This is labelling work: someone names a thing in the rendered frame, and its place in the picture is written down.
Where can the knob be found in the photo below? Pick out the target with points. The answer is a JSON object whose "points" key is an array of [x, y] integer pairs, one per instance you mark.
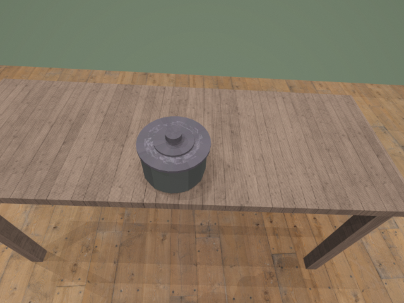
{"points": [[173, 135]]}

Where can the lid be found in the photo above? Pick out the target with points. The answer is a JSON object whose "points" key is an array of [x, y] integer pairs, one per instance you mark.
{"points": [[160, 155]]}

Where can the table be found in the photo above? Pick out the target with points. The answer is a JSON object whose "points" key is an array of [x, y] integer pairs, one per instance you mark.
{"points": [[74, 144]]}

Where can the pot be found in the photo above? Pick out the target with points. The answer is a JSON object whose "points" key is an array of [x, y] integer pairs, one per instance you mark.
{"points": [[174, 183]]}

